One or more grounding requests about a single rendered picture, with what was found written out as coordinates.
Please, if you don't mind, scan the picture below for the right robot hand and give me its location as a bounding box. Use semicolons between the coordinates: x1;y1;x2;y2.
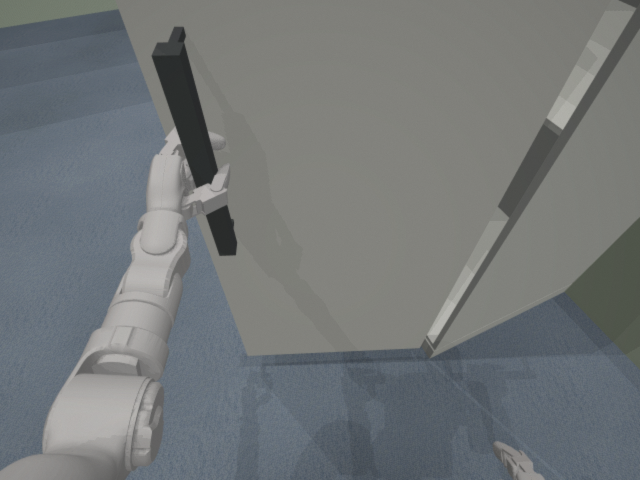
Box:
493;441;545;480

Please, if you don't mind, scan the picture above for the robot left forearm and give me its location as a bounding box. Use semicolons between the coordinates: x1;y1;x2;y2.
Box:
42;210;191;454

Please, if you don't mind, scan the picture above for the robot left upper arm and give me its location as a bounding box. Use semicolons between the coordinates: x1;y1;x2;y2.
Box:
0;373;164;480

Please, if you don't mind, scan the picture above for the fridge door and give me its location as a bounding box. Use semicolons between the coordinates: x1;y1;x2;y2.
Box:
115;0;611;356

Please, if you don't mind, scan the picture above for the left robot hand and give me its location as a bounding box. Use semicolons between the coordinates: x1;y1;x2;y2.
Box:
146;126;230;220

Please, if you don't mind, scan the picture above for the handle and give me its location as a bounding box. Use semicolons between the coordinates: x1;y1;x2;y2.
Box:
152;27;237;256

